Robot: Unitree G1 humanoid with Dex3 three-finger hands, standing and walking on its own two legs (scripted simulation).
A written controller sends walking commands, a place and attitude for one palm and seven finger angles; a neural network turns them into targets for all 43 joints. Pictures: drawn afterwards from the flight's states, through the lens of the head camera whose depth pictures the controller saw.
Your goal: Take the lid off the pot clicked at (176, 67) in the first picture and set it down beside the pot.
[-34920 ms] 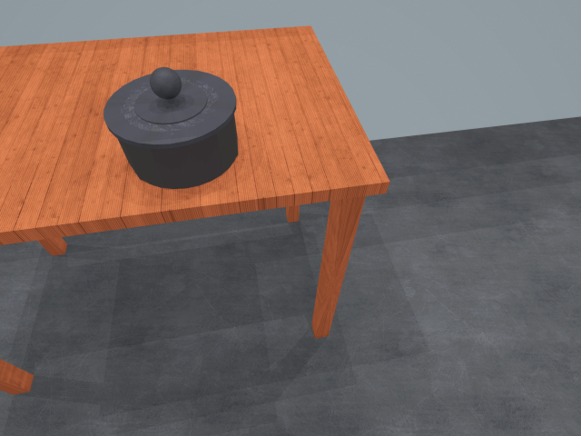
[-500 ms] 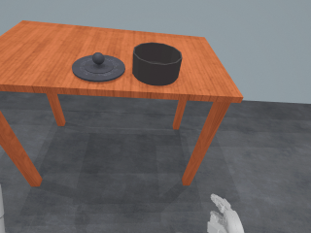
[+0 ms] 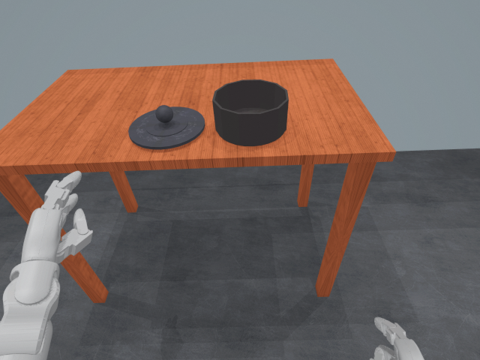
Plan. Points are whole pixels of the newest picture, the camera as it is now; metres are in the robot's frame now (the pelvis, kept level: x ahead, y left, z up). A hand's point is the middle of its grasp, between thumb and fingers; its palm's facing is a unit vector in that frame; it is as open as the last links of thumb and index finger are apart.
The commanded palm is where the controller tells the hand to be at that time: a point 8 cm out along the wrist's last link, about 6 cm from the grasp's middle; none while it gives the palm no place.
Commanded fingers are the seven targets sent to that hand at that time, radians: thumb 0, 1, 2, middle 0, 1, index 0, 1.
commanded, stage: stop stepping back and stand still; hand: left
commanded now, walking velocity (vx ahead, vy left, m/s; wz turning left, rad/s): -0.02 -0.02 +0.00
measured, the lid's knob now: (164, 114) +0.71 +0.22 +0.09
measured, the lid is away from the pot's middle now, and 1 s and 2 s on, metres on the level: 0.23 0.23 0.23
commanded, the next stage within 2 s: let the arm hang, fingers relaxed in 0.32 s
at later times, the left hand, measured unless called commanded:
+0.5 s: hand out of the picture -0.07 +0.20 -0.16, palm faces -0.03 -0.97 -0.25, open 7.3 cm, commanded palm none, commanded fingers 0.00 0.90 0.90 -0.20 -0.30 -0.20 -0.30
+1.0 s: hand out of the picture +0.04 +0.17 -0.17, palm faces -0.01 -0.98 -0.21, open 7.3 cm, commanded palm none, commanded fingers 0.00 0.90 0.90 -0.20 -0.30 -0.20 -0.30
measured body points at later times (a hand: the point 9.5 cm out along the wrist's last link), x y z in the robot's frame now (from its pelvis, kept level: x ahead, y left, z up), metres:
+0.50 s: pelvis -0.01 +0.00 +0.01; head +0.04 -0.01 +0.46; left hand -0.06 +0.25 -0.14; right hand -0.03 -0.23 -0.15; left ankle +0.03 +0.10 -0.73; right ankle -0.06 -0.11 -0.73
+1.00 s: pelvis +0.01 -0.01 +0.01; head +0.04 -0.01 +0.46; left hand +0.04 +0.22 -0.15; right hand -0.01 -0.23 -0.15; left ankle +0.03 +0.10 -0.73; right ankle -0.06 -0.11 -0.73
